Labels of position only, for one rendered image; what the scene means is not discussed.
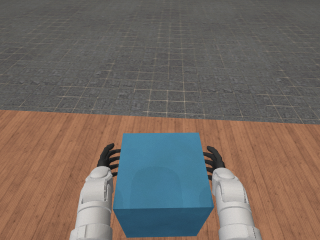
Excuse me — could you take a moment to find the robot left hand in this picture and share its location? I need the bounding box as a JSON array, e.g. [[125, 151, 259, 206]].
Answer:
[[97, 143, 121, 177]]

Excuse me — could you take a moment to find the robot right forearm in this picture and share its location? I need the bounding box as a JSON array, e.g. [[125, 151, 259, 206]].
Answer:
[[212, 167, 262, 240]]

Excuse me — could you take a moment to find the carton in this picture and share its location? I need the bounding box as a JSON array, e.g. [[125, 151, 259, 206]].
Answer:
[[112, 132, 214, 238]]

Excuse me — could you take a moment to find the robot right hand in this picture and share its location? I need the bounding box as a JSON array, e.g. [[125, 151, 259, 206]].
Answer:
[[203, 146, 226, 181]]

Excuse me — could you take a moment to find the robot left forearm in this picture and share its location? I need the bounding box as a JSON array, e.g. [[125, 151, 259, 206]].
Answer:
[[69, 166, 114, 240]]

